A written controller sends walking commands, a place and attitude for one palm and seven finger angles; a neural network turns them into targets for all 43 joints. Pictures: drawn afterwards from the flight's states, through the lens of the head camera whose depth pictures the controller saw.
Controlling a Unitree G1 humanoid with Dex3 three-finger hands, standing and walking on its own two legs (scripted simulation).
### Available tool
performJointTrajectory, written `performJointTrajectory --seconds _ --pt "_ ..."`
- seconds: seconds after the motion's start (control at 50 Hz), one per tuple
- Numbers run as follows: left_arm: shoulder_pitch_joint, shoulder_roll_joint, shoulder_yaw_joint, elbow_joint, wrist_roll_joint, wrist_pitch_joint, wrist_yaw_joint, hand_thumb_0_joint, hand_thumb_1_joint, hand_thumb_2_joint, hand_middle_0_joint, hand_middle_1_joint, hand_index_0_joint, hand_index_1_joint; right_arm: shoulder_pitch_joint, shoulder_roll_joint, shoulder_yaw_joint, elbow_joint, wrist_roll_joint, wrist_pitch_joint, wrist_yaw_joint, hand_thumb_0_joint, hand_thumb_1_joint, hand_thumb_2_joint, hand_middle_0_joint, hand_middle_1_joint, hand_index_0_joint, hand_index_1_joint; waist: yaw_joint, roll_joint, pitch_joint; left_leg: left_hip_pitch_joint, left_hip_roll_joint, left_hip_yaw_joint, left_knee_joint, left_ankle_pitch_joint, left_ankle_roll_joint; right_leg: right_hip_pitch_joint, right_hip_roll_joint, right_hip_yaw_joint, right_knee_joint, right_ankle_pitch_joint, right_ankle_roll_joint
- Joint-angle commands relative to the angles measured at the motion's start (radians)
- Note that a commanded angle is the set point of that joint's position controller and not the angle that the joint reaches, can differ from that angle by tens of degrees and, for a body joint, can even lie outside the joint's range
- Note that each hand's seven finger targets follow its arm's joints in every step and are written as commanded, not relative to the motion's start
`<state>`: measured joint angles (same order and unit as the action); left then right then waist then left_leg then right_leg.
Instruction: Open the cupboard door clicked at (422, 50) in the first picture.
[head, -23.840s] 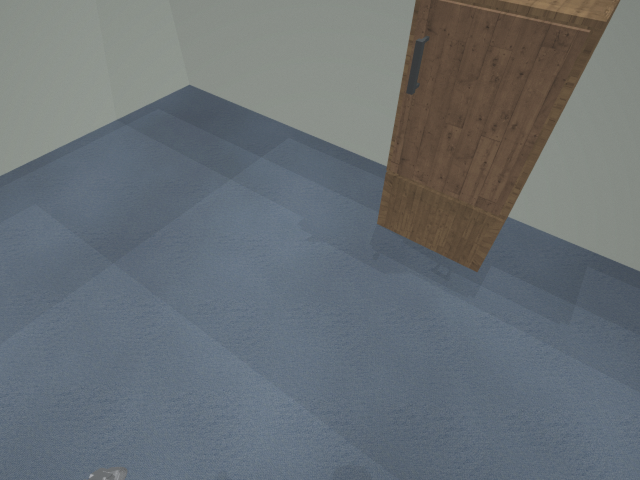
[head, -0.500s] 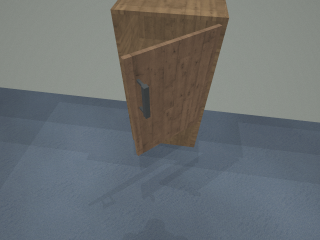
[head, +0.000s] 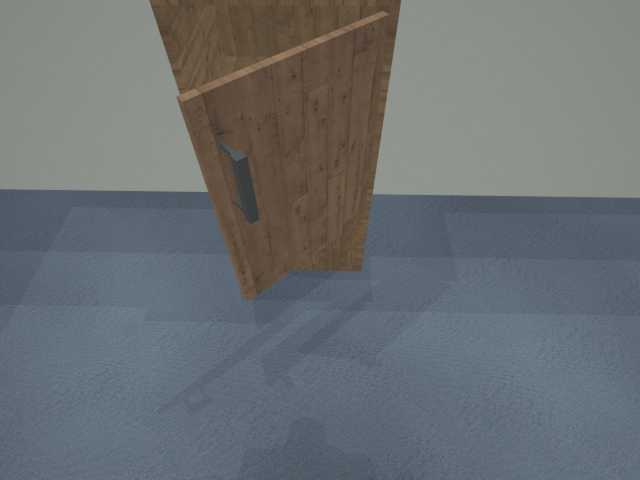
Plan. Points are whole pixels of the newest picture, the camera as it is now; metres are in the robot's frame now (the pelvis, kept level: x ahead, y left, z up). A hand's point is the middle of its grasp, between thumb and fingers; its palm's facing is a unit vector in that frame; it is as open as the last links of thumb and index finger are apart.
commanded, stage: walk to a spot facing it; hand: left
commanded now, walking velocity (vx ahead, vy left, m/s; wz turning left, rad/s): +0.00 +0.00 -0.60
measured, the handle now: (239, 184) +0.57 +0.19 -0.01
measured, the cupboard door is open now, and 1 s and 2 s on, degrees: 42 42 42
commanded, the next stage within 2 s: none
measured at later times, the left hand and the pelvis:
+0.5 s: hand out of the picture +0.09 +0.19 -0.16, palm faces -0.19 -0.95 -0.25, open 7.4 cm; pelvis +0.00 +0.00 +0.01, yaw -17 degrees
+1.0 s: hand (256, 432) +0.20 +0.12 -0.17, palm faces -0.57 -0.78 -0.26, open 7.4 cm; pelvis +0.00 +0.00 -0.01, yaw -36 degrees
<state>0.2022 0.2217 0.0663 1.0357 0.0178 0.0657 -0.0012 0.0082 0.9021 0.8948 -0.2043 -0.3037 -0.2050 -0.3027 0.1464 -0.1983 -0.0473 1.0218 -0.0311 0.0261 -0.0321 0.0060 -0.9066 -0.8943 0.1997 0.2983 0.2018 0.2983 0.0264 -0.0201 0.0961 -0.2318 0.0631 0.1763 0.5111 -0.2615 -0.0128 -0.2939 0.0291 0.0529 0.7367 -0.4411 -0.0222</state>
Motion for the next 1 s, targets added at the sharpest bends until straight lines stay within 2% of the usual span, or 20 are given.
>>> performJointTrajectory --seconds 0.0,0.02,0.04,0.06,0.08,0.18,0.36,0.44,0.46,0.5,0.54,0.6,0.68,0.74,0.76,0.78,0.8,0.86,0.94,0.98 --pt "0.128 0.090 0.036 -0.070 0.005 -0.016 -0.010 0.000 0.900 0.900 -0.200 -0.300 -0.200 -0.300 -0.035 -0.204 -0.049 -0.091 -0.003 -0.008 -0.016 0.000 -0.900 -0.900 0.200 0.300 0.200 0.300 0.051 0.107 -0.102 -0.055 0.269 -0.137 -0.032 0.200 0.113 0.101 -0.062 -0.036 -0.073 0.086 -0.002" --pt "0.180 0.137 0.048 -0.062 0.013 -0.025 -0.006 0.000 0.900 0.900 -0.200 -0.300 -0.200 -0.300 -0.062 -0.179 -0.049 -0.112 0.008 0.001 -0.014 0.000 -0.900 -0.900 0.200 0.300 0.200 0.300 0.078 -0.095 -0.073 -0.150 0.134 -0.059 0.167 0.001 0.039 0.133 -0.120 0.108 -0.305 0.284 -0.026" --pt "0.167 0.251 0.068 -0.079 0.024 -0.035 0.009 0.000 0.900 0.900 -0.200 -0.300 -0.200 -0.300 -0.050 -0.101 -0.039 -0.148 0.018 0.006 -0.003 0.000 -0.900 -0.900 0.200 0.300 0.200 0.300 0.064 -0.395 -0.059 -0.314 -0.046 0.000 0.449 -0.345 -0.032 0.144 -0.354 0.459 -0.486 0.445 -0.111" --pt "0.161 0.268 0.065 -0.093 0.007 -0.032 0.014 0.000 0.900 0.900 -0.200 -0.300 -0.200 -0.300 -0.045 -0.136 -0.043 -0.145 0.018 0.015 0.001 0.000 -0.900 -0.900 0.200 0.300 0.200 0.300 0.067 -0.240 -0.059 -0.296 -0.033 -0.148 0.593 -0.362 -0.020 0.076 -0.375 0.496 -0.494 0.325 -0.195" --pt "0.095 0.220 0.066 -0.109 0.010 -0.032 0.022 0.000 0.900 0.900 -0.200 -0.300 -0.200 -0.300 -0.079 -0.124 -0.049 -0.138 0.017 0.015 -0.002 0.000 -0.900 -0.900 0.200 0.300 0.200 0.300 0.028 -0.187 -0.017 -0.350 -0.024 -0.201 0.664 -0.276 -0.016 0.063 -0.304 0.482 -0.462 0.358 -0.188" --pt "0.102 0.163 0.056 -0.122 0.002 -0.052 0.036 0.000 0.900 0.900 -0.200 -0.300 -0.200 -0.300 -0.056 -0.085 -0.035 -0.140 0.019 0.009 -0.004 0.000 -0.900 -0.900 0.200 0.300 0.200 0.300 0.008 -0.061 -0.159 -0.330 -0.021 -0.207 0.584 -0.165 -0.045 0.242 -0.230 0.352 -0.349 0.693 -0.172" --pt "0.112 0.192 0.070 -0.145 0.012 -0.039 0.026 0.000 0.900 0.900 -0.200 -0.300 -0.200 -0.300 -0.092 -0.082 -0.034 -0.193 0.031 -0.003 -0.010 0.000 -0.900 -0.900 0.200 0.300 0.200 0.300 0.021 -0.109 -0.136 -0.246 -0.062 -0.212 0.338 -0.190 -0.035 0.216 -0.195 0.451 -0.357 0.634 -0.181" --pt "0.045 0.189 0.068 -0.170 0.007 -0.034 0.022 0.000 0.900 0.900 -0.200 -0.300 -0.200 -0.300 -0.011 -0.093 -0.034 -0.187 0.038 -0.016 -0.016 0.000 -0.900 -0.900 0.200 0.300 0.200 0.300 -0.024 -0.118 -0.146 -0.045 -0.076 -0.222 0.057 -0.085 -0.022 0.091 -0.146 0.457 -0.303 0.618 -0.121" --pt "0.015 0.175 0.062 -0.183 0.001 -0.033 0.022 0.000 0.900 0.900 -0.200 -0.300 -0.200 -0.300 0.054 -0.116 -0.036 -0.169 0.037 -0.025 -0.021 0.000 -0.900 -0.900 0.200 0.300 0.200 0.300 -0.059 -0.071 -0.171 0.122 -0.036 -0.241 -0.091 0.001 -0.011 -0.024 -0.110 0.420 -0.261 0.519 -0.078" --pt "0.013 0.106 0.044 -0.232 -0.011 -0.037 -0.002 0.000 0.900 0.900 -0.200 -0.300 -0.200 -0.300 0.093 -0.272 -0.058 -0.187 0.007 -0.035 -0.031 0.000 -0.900 -0.900 0.200 0.300 0.200 0.300 -0.056 0.336 -0.143 0.232 0.404 -0.662 -0.287 0.079 0.178 -0.326 0.079 0.077 0.110 -0.169 0.048" --pt "-0.021 0.136 0.054 -0.248 0.013 -0.037 -0.017 0.000 0.900 0.900 -0.200 -0.300 -0.200 -0.300 0.062 -0.257 -0.046 -0.211 -0.012 -0.040 -0.030 0.000 -0.900 -0.900 0.200 0.300 0.200 0.300 -0.038 0.200 -0.110 0.075 0.407 -0.646 -0.222 0.282 0.255 -0.326 0.008 0.037 0.394 -0.143 0.075" --pt "-0.028 0.108 0.044 -0.234 0.003 -0.027 -0.029 0.000 0.900 0.900 -0.200 -0.300 -0.200 -0.300 0.033 -0.202 -0.031 -0.215 -0.010 -0.037 -0.027 0.000 -0.900 -0.900 0.200 0.300 0.200 0.300 -0.014 0.228 -0.131 0.117 0.239 -0.295 -0.113 0.569 0.161 -0.287 -0.029 -0.026 0.375 -0.058 0.085" --pt "-0.065 0.094 0.028 -0.246 0.001 -0.025 -0.043 0.000 0.900 0.900 -0.200 -0.300 -0.200 -0.300 0.085 -0.231 -0.043 -0.201 -0.009 -0.028 -0.018 0.000 -0.900 -0.900 0.200 0.300 0.200 0.300 -0.046 0.248 -0.145 0.089 0.225 -0.190 -0.065 0.544 0.118 -0.105 -0.013 -0.128 0.083 -0.002 0.064" --pt "-0.002 0.121 0.033 -0.226 0.000 -0.027 -0.044 0.000 0.900 0.900 -0.200 -0.300 -0.200 -0.300 0.063 -0.252 -0.049 -0.207 -0.001 -0.018 -0.006 0.000 -0.900 -0.900 0.200 0.300 0.200 0.300 -0.005 0.209 -0.112 -0.026 0.220 -0.153 0.007 0.360 0.070 0.069 -0.004 -0.149 -0.116 0.150 0.036" --pt "0.045 0.153 0.043 -0.211 0.002 -0.030 -0.041 0.000 0.900 0.900 -0.200 -0.300 -0.200 -0.300 0.051 -0.241 -0.050 -0.212 0.004 -0.017 -0.003 0.000 -0.900 -0.900 0.200 0.300 0.200 0.300 0.020 0.148 -0.110 -0.120 0.190 -0.123 0.099 0.238 0.032 0.185 -0.031 -0.112 -0.219 0.253 0.015" --pt "0.090 0.255 0.060 -0.204 0.012 -0.042 -0.028 0.000 0.900 0.900 -0.200 -0.300 -0.200 -0.300 0.055 -0.177 -0.038 -0.237 0.015 -0.014 0.003 0.000 -0.900 -0.900 0.200 0.300 0.200 0.300 0.039 -0.138 -0.137 -0.281 0.063 -0.015 0.325 -0.061 -0.041 0.301 -0.250 0.211 -0.358 0.448 -0.071" --pt "0.136 0.343 0.072 -0.195 0.007 -0.040 -0.013 0.000 0.900 0.900 -0.200 -0.300 -0.200 -0.300 0.004 -0.146 -0.024 -0.272 0.023 -0.009 0.002 0.000 -0.900 -0.900 0.200 0.300 0.200 0.300 0.083 -0.307 -0.153 -0.359 -0.005 -0.074 0.546 -0.442 -0.052 0.247 -0.434 0.442 -0.424 0.586 -0.199" --pt "-0.006 0.276 0.065 -0.233 0.015 -0.029 0.010 0.000 0.900 0.900 -0.200 -0.300 -0.200 -0.300 0.018 -0.176 -0.032 -0.240 0.021 -0.008 0.002 0.000 -0.900 -0.900 0.200 0.300 0.200 0.300 0.016 -0.287 -0.152 -0.347 0.028 -0.187 0.625 -0.299 -0.037 0.133 -0.296 0.366 -0.373 0.353 -0.204" --pt "-0.070 0.248 0.054 -0.237 0.016 -0.028 0.010 0.000 0.900 0.900 -0.200 -0.300 -0.200 -0.300 0.106 -0.110 -0.019 -0.191 0.028 -0.013 0.006 0.000 -0.900 -0.900 0.200 0.300 0.200 0.300 -0.043 -0.112 -0.160 -0.109 -0.020 -0.129 0.253 -0.198 -0.044 0.014 -0.233 0.302 -0.312 0.436 -0.156" --pt "-0.103 0.229 0.046 -0.245 0.002 -0.016 0.002 0.000 0.900 0.900 -0.200 -0.300 -0.200 -0.300 0.201 -0.129 -0.021 -0.157 0.024 -0.017 -0.001 0.000 -0.900 -0.900 0.200 0.300 0.200 0.300 -0.089 -0.096 -0.130 0.083 -0.034 -0.123 0.024 -0.041 -0.035 -0.157 -0.167 0.269 -0.286 0.230 -0.083"
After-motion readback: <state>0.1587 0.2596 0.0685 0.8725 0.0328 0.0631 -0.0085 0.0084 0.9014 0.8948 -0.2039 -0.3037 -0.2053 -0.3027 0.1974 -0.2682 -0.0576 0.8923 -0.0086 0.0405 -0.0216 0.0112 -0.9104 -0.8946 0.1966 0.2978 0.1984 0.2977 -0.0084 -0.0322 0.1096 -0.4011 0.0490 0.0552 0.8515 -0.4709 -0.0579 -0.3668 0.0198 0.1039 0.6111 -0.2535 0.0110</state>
